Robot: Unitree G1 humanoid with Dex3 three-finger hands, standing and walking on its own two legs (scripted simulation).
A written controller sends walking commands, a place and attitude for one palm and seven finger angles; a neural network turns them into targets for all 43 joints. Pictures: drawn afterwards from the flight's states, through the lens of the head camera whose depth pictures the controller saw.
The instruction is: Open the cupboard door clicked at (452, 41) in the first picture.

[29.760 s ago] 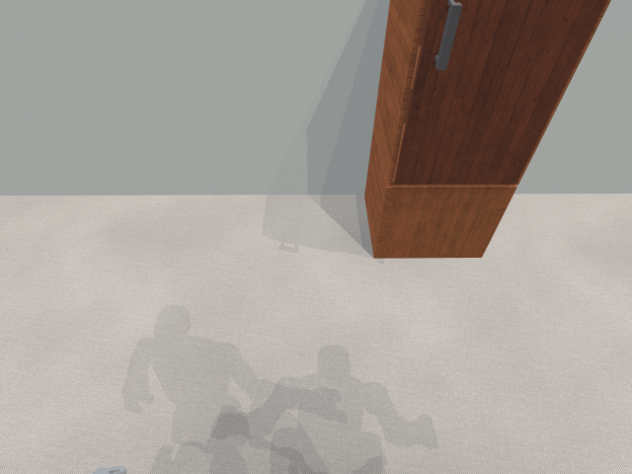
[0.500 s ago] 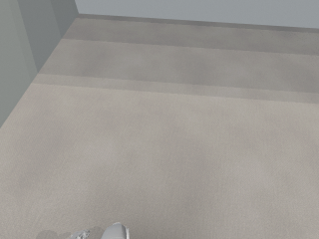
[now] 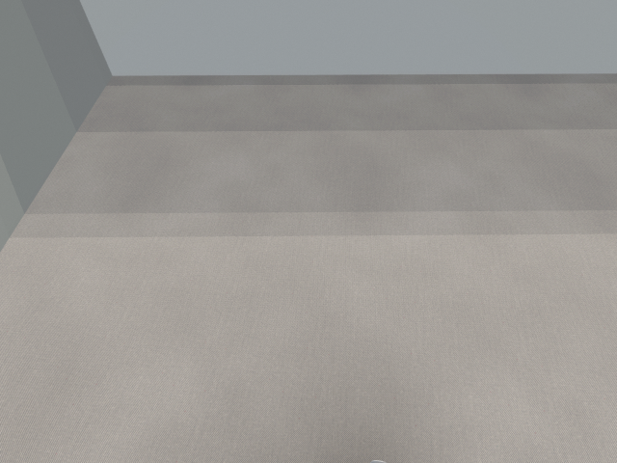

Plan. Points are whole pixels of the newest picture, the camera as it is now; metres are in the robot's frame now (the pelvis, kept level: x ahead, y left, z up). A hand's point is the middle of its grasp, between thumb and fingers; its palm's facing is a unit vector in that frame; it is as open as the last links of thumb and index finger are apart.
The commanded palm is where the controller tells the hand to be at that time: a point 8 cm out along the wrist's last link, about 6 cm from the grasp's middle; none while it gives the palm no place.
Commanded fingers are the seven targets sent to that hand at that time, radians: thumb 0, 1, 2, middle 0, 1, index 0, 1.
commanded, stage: turn to face it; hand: left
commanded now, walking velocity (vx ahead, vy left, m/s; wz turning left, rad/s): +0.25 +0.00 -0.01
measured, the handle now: out of the picture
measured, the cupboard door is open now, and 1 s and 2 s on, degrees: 38 38 38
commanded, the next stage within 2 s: none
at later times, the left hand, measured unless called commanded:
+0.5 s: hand (198, 400) +0.23 +0.19 -0.16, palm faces +0.20 -0.96 -0.18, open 7.3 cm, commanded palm none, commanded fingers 0.00 0.90 0.90 -0.20 -0.30 -0.20 -0.30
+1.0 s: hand (205, 444) +0.18 +0.17 -0.18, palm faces +0.50 -0.84 -0.24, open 7.4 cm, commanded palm none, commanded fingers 0.00 0.90 0.90 -0.20 -0.30 -0.20 -0.30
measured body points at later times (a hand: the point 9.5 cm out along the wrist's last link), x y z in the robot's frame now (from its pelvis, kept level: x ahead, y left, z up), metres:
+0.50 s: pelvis +0.18 +0.00 +0.01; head +0.22 +0.02 +0.46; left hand +0.22 +0.24 -0.15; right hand +0.26 -0.23 -0.14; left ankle +0.19 +0.11 -0.72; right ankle +0.16 -0.14 -0.67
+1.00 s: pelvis +0.25 -0.02 +0.00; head +0.30 +0.02 +0.44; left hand +0.15 +0.22 -0.16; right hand +0.50 -0.19 -0.12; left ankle +0.22 +0.07 -0.73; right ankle +0.25 -0.16 -0.70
